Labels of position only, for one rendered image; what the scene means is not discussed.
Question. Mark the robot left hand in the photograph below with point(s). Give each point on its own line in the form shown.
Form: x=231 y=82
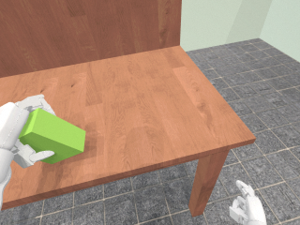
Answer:
x=13 y=117

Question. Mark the sponge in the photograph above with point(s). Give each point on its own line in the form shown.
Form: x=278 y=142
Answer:
x=44 y=131

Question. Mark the table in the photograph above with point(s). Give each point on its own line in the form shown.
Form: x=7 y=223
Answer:
x=115 y=69

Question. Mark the robot right hand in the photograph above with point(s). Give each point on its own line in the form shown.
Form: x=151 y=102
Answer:
x=251 y=205

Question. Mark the left robot forearm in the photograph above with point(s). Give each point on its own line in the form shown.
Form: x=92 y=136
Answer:
x=6 y=157

